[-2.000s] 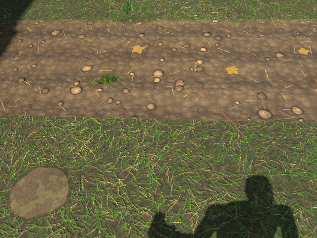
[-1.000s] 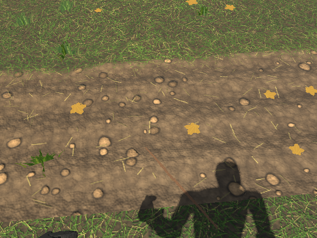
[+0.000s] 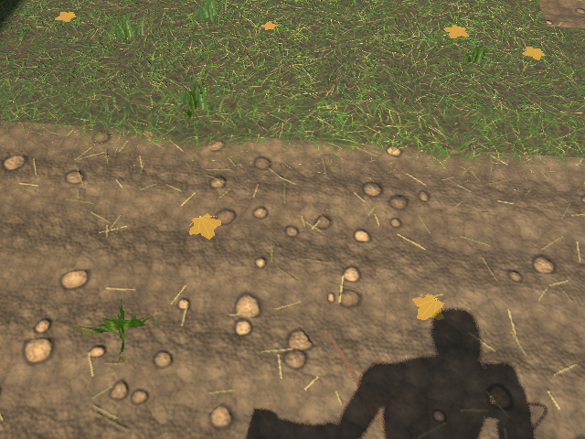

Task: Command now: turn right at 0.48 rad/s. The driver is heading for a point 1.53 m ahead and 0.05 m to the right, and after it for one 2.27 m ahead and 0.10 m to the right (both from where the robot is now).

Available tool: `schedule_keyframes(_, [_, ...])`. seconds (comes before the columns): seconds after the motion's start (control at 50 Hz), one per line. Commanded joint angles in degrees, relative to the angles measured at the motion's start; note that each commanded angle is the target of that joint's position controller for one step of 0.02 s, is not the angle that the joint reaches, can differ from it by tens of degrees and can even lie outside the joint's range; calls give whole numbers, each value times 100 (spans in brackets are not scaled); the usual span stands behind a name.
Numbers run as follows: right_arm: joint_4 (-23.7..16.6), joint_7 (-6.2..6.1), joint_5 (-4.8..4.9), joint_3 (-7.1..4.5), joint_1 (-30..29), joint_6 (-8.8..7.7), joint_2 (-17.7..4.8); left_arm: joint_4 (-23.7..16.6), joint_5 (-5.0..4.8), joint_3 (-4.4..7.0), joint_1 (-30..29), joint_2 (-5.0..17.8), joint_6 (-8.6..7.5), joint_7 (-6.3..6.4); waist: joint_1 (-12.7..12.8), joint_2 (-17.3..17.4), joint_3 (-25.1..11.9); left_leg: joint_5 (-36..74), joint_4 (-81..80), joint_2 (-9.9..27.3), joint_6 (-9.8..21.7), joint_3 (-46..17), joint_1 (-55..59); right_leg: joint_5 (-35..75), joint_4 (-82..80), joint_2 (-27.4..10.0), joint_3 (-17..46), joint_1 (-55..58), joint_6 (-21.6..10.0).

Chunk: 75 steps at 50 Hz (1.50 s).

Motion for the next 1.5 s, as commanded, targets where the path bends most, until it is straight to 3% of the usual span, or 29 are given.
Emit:
schedule_keyframes(0.02, [-310, 8, -93, -293, 294, -1, -1059, -680, -9, 113, -225, 439, 2, 9, 31, 1324, -784, 2117, -994, 1730, 790, -1734, 1364, -343, 791, 166, 50, -1033, -263])
schedule_keyframes(0.04, [-397, 5, -159, -244, 369, -22, -905, -666, 78, 185, -138, 690, -36, -11, -123, 1704, -838, 2927, -1151, 2669, 1539, -2554, 1354, -2064, 2093, 130, -229, -1418, -3])
schedule_keyframes(0.06, [-446, -23, -149, -162, 367, -63, -712, -583, 54, 311, -104, 968, -46, -47, -134, 1087, -743, 3198, -1139, 2718, 1721, -2419, 1314, -2094, 3127, 18, -34, -1597, 102])
schedule_keyframes(0.1, [-503, -67, -57, -148, -78, -103, -686, -437, 1, 326, 0, 813, 50, -32, 84, 575, -484, 2799, -1058, 2168, 1249, -1471, 1210, -1406, 3413, -134, -21, -1807, 222])
schedule_keyframes(0.22, [-357, -204, -50, -217, 202, 8, -878, -835, -16, 117, -638, 345, 104, -137, -266, 914, -657, 2765, -1166, 1937, 1173, -402, 1498, -652, 2040, -315, -628, -1402, 439])
schedule_keyframes(0.32, [-310, -113, 44, -311, 171, 48, -1135, -1008, -2, 151, -630, 493, 155, -265, -268, 1131, -690, 2497, -1074, 2150, 1080, -64, 1209, -499, 798, -274, -1079, -461, 182])
schedule_keyframes(0.38, [-243, -77, 208, -308, 88, 27, -1090, -931, 21, 230, -214, 516, 202, -321, 11, 1047, -695, 1889, -453, 2033, 602, 288, 896, 422, -667, -61, -1304, 478, -224])
schedule_keyframes(0.4, [-83, -46, 172, -235, 432, 7, -870, -881, 60, 285, -10, 670, 191, -267, 14, 590, -751, 1311, 113, 1772, 227, 542, 295, 1177, -1215, -97, -950, 1326, -443])
schedule_keyframes(0.42, [-197, 7, -110, -65, 427, -11, -433, -965, 104, 373, 189, 1161, 151, -159, -65, -944, -916, -838, 1652, 1163, -335, 1019, -1086, 3266, -1367, -1439, 818, 2402, -892])
schedule_keyframes(0.44, [-362, -21, -125, -52, 230, -2, -468, -1086, 289, 304, -24, 1234, 45, -158, 15, -1453, -1037, -2504, 2837, 644, -616, 531, -1926, 4140, -1302, -2595, 1720, 2070, -2087])
schedule_keyframes(0.46, [-312, -54, -3, -131, -35, 31, -789, -1021, 350, 192, 68, 831, -76, -192, 294, -820, -1178, -2375, 3313, 815, -620, -16, -1751, 3601, -1433, -2353, 1348, 1714, -2181])
schedule_keyframes(0.48, [-222, -55, 86, -139, 1, 74, -771, -888, 352, 80, -155, 565, -176, -211, 99, -714, -954, -2024, 3275, 896, -563, -185, -1630, 3056, -1451, -1920, 790, 1484, -1831])
schedule_keyframes(0.52, [95, -92, 27, -141, 319, 164, -725, -765, 256, -33, -647, 266, -248, -197, -149, -584, -744, -1262, 2926, 925, -611, -271, -1281, 2642, -1532, -1511, 178, 1148, -1384])
schedule_keyframes(0.56, [260, -74, 79, -128, 571, 195, -676, -646, 320, -83, -737, 171, -293, -148, -259, -618, -701, -791, 2706, 795, -684, -326, -766, 2773, -1602, -1352, -233, 873, -1326])
schedule_keyframes(0.72, [15, -98, 141, -80, 164, 270, -692, -364, 235, 116, -540, 628, -118, 6, 107, -460, -313, -1296, 2076, 838, -689, -136, -1204, 1912, -1709, -1919, 74, 1451, -1680])
schedule_keyframes(0.84, [-74, 28, 153, -49, 222, 299, -549, -315, 208, 190, -718, 706, -61, 9, 3, -464, -561, -1291, 1576, 758, -537, 204, -758, 2879, -1477, -1999, -383, 1595, -1652])
schedule_keyframes(0.92, [-18, 168, 163, -86, 576, 328, -562, -249, 47, 238, -856, 827, 1, 24, -297, -559, -736, -190, -5, 493, -165, 570, 198, 2636, -878, -1864, -899, 1395, -1189])
schedule_keyframes(0.94, [18, 144, 130, -149, 732, 327, -740, -120, 19, 230, -593, 730, 3, 10, -325, -310, -739, 608, -623, 453, 58, 354, 757, 1875, -442, -1636, -1186, 997, -780])
schedule_keyframes(0.96, [-10, 47, 114, -308, 905, 312, -1324, -155, 175, 166, -522, 455, -23, -25, -220, 927, -756, 2354, -972, 1388, 501, -1073, 1681, 415, 898, -1058, -1779, -243, -200])
schedule_keyframes(0.98, [-124, 48, -35, -391, 963, 228, -1821, -571, 298, 93, -1127, 332, -62, 0, -406, 1991, -652, 3556, -1089, 2688, 1741, -2960, 1847, -2208, 2169, -68, -1542, -1744, 219])
schedule_keyframes(1.0, [-205, 86, -133, -318, 921, 85, -1546, -567, 246, 167, -1369, 556, -74, 11, -598, 1053, -880, 3219, -1191, 2649, 2015, -2822, 1771, -2396, 3108, -140, -691, -1916, 215])
schedule_keyframes(1.02, [-209, 78, -101, -263, 645, -22, -1419, -520, 130, 205, -1240, 625, -67, -5, -369, 862, -717, 2867, -1183, 2327, 1717, -2280, 1616, -1865, 3292, -244, -502, -1982, 136])
schedule_keyframes(1.04, [-249, 44, 12, -251, 324, -61, -1314, -378, 123, 234, -1042, 640, -59, 27, -193, 623, -573, 2475, -1149, 1967, 1373, -1913, 1508, -1352, 3160, -309, -454, -2012, 128])
schedule_keyframes(1.08, [-253, -36, 168, -147, 266, -45, -1043, -284, 204, 272, -812, 716, -78, 45, -88, 706, -631, 1890, -1277, 1664, 1150, -1724, 1387, -623, 3024, -306, -457, -1845, 190])
schedule_keyframes(1.16, [-211, -76, 117, -123, 719, -124, -1027, -359, 82, 255, -1040, 643, -263, -67, -285, 874, -297, -1159, -2008, 1532, 1142, -2237, 1545, 224, 1997, -246, -418, -2154, 166])
schedule_keyframes(1.36, [-190, -41, 169, -193, 1029, -188, -1255, -502, 9, 150, -1428, 493, -757, -301, -497, 994, -42, -866, -1691, 1294, 1111, -2474, 839, 475, -383, 28, -408, -898, 175])
schedule_keyframes(1.46, [-103, 23, 99, -37, 1133, -215, -871, -232, 43, 142, -621, 565, -882, -351, -142, 1024, -244, -159, -1042, 1222, 846, -2275, 589, 741, -962, -15, -788, 572, -261])
schedule_keyframes(1.48, [-130, 20, 55, 30, 1088, -239, -698, -132, 65, 186, -97, 705, -894, -312, 118, 896, -480, 297, -381, 1010, 672, -1994, 328, 574, -1002, -260, -448, 1272, -492])
schedule_keyframes(1.5, [-269, -3, 18, 134, 1050, -285, -389, -21, 131, 250, 547, 1093, -906, -292, 287, -129, -871, 208, 1292, 461, 366, -1213, -464, 59, -1423, -1116, 958, 2266, -995])
Velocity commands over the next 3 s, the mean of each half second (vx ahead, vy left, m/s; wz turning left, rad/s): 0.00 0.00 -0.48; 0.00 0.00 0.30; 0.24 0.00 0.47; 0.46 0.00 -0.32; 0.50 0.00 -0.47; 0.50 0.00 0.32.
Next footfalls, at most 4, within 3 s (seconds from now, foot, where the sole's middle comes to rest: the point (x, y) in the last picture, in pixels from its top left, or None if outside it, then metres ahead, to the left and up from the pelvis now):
0.40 right None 0.01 -0.16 -0.77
0.94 left None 0.00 0.07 -0.77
1.48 right None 0.19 -0.13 -0.77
1.92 left None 0.44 0.14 -0.77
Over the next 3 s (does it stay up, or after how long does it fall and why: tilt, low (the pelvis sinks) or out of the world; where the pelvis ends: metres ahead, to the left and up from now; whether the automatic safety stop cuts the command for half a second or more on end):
stays up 0.88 -0.07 -0.02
